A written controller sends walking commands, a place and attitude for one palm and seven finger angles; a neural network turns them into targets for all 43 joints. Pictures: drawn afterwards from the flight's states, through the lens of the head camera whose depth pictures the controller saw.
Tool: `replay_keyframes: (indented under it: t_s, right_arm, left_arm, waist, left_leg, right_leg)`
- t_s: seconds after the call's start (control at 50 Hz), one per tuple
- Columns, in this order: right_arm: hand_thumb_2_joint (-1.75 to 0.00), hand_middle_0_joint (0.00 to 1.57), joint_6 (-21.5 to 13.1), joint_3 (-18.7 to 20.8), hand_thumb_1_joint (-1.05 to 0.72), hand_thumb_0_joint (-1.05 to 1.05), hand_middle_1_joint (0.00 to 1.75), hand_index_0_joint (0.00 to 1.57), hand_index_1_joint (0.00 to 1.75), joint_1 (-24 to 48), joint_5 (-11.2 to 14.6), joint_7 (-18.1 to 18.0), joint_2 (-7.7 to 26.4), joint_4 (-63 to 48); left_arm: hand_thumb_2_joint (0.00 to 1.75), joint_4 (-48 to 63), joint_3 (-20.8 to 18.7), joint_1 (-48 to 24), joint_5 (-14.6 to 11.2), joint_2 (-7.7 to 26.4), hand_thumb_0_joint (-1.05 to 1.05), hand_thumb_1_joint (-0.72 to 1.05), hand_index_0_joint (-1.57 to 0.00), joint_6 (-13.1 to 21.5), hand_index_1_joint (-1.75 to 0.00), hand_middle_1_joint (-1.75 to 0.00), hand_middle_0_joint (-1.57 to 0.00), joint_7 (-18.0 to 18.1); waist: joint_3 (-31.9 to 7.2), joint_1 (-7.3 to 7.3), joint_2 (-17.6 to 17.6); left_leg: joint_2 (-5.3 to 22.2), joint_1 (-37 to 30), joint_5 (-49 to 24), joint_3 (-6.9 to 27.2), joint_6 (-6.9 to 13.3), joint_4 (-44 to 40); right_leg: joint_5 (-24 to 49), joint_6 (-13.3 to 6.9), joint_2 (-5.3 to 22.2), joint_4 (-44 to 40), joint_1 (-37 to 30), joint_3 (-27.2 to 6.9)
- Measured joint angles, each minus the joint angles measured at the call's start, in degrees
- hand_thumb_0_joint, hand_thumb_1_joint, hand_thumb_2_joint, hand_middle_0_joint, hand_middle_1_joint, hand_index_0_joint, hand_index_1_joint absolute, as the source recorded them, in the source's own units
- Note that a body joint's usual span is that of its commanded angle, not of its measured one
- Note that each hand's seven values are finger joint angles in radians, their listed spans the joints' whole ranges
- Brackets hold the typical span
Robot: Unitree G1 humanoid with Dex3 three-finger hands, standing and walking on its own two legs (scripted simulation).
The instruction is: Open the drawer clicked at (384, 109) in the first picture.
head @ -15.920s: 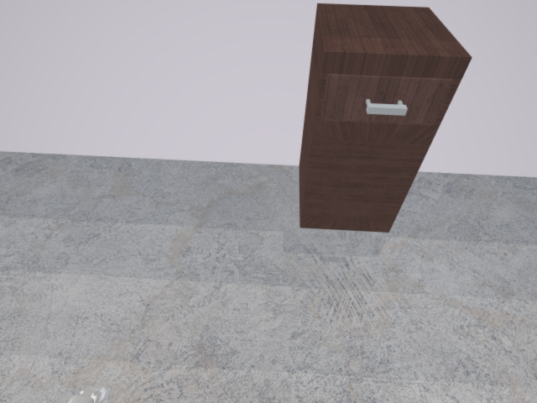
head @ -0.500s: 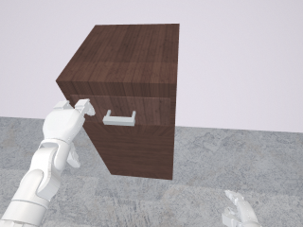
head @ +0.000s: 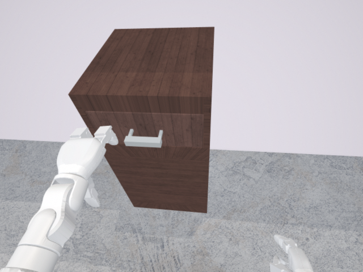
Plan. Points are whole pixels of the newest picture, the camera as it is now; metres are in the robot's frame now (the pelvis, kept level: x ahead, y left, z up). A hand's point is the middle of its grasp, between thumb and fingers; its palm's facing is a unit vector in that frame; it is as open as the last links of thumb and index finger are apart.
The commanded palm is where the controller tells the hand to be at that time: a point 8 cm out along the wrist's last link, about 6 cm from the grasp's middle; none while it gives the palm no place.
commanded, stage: move the hooked fingers above the handle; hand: left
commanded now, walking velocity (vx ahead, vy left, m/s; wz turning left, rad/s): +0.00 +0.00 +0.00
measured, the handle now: (144, 136) +0.52 +0.20 -0.07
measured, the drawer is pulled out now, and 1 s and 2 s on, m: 0.00 0.00 0.00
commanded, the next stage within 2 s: none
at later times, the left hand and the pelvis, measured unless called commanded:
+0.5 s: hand (114, 155) +0.37 +0.22 +0.03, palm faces -0.05 -0.06 -1.00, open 13.8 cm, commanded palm +0.35 +0.22 +0.10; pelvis +0.01 +0.00 -0.01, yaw +0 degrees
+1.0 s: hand (130, 147) +0.42 +0.20 +0.00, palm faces -0.06 -0.04 -1.00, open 13.8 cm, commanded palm +0.40 +0.21 +0.07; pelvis +0.01 +0.00 -0.02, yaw +0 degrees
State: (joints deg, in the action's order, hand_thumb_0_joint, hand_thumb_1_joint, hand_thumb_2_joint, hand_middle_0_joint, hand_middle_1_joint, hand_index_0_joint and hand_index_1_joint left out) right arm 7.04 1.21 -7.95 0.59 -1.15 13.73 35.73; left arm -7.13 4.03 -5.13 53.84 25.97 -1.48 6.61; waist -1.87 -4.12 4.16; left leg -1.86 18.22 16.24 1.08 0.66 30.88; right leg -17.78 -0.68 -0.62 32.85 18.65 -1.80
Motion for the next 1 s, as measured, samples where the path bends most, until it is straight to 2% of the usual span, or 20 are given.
replay_keyframes:
  t_s: [0.1,0.22,0.32,0.42,0.52,0.64,0.76,0.88,1.0]
  right_arm:
    - [-0.90,0.20,-0.59,-0.36,-0.90,0.01,0.30,0.20,0.30,0.34,-0.22,-0.46,-0.18,-0.42]
    - [-0.90,0.20,-1.09,0.35,-0.90,0.01,0.30,0.20,0.30,0.04,-0.55,-0.51,-0.57,-0.11]
    - [-0.90,0.20,-0.65,0.70,-0.90,0.01,0.30,0.20,0.30,-0.81,-0.13,-0.25,-0.41,0.67]
    - [-0.90,0.20,-0.02,0.85,-0.90,0.01,0.30,0.20,0.30,-2.16,-0.09,-0.42,-0.04,0.84]
    - [-0.90,0.20,0.04,1.57,-0.90,0.01,0.30,0.20,0.30,-3.62,-0.38,-0.82,0.32,1.01]
    - [-0.90,0.20,-0.15,2.48,-0.90,0.01,0.30,0.20,0.30,-4.09,-0.55,-0.69,0.50,1.68]
    - [-0.90,0.20,0.12,3.01,-0.90,0.01,0.30,0.20,0.30,-4.57,-0.45,0.12,0.16,1.92]
    - [-0.90,0.20,0.75,2.62,-0.90,0.01,0.30,0.20,0.30,-5.33,-0.20,0.23,-0.02,1.82]
    - [-0.89,0.20,0.46,2.58,-0.90,0.01,0.30,0.20,0.30,-5.94,-0.51,-0.39,-0.37,1.96]
  left_arm:
    - [0.30,-3.59,2.46,-3.10,1.34,-1.00,0.00,-0.49,-0.32,1.69,-1.20,-1.21,-0.32,-1.04]
    - [0.30,-6.08,2.36,-6.13,3.18,-1.58,0.00,-0.49,-0.32,4.51,-1.20,-1.21,-0.32,1.98]
    - [0.30,-10.49,1.76,-9.21,3.71,-2.00,0.00,-0.49,-0.32,2.07,-1.20,-1.20,-0.32,4.08]
    - [0.30,-14.45,1.73,-10.83,3.53,-1.72,0.00,-0.49,-0.32,-0.03,-1.20,-1.20,-0.32,2.82]
    - [0.30,-15.24,1.64,-10.85,3.12,-1.62,0.00,-0.49,-0.32,2.55,-1.20,-1.20,-0.32,2.02]
    - [0.30,-18.65,1.73,-14.23,5.01,-2.22,0.00,-0.49,-0.32,5.47,-1.20,-1.20,-0.32,5.16]
    - [0.30,-22.65,0.88,-17.06,5.84,-2.88,0.00,-0.49,-0.32,3.40,-1.20,-1.20,-0.32,8.24]
    - [0.30,-27.84,2.31,-19.64,6.04,-3.58,0.00,-0.49,-0.32,0.79,-1.20,-1.20,-0.32,7.66]
    - [0.30,-32.66,3.01,-23.73,6.99,-3.96,0.00,-0.49,-0.32,3.92,-1.20,-1.20,-0.32,7.88]
  waist:
    - [0.34,0.12,-0.70]
    - [-0.11,0.48,-1.28]
    - [-0.93,0.88,-1.23]
    - [-1.49,1.62,-1.15]
    - [-1.90,2.24,-1.35]
    - [-2.32,2.81,-1.74]
    - [-3.62,3.45,-1.50]
    - [-4.20,4.03,-1.28]
    - [-4.13,4.91,-1.90]
  left_leg:
    - [-0.07,0.72,0.23,0.22,-0.05,0.70]
    - [0.14,2.61,0.96,0.07,-0.16,2.07]
    - [0.24,4.08,1.57,-0.17,-0.17,2.92]
    - [0.34,5.17,2.06,-0.33,-0.13,3.43]
    - [0.39,6.18,2.83,-0.26,-0.08,4.39]
    - [0.38,8.93,3.82,-0.09,-0.09,6.63]
    - [0.61,11.09,4.40,-0.49,-0.05,7.88]
    - [0.60,11.85,4.48,-0.54,0.06,8.23]
    - [0.55,13.73,4.64,-0.12,0.04,9.62]
  right_leg:
    - [-0.30,-0.07,0.05,0.66,0.62,0.25]
    - [-0.80,-0.21,-0.19,1.78,2.48,0.13]
    - [-1.32,-0.23,-0.31,2.64,4.03,-0.09]
    - [-1.73,-0.22,-0.42,3.13,5.17,-0.24]
    - [-2.37,-0.21,-0.49,3.81,6.02,-0.14]
    - [-3.24,-0.23,-0.53,5.68,8.54,0.08]
    - [-3.52,-0.18,-0.79,6.70,10.76,-0.29]
    - [-3.55,-0.07,-0.79,6.96,11.48,-0.33]
    - [-3.71,-0.10,-0.77,8.04,13.08,0.14]
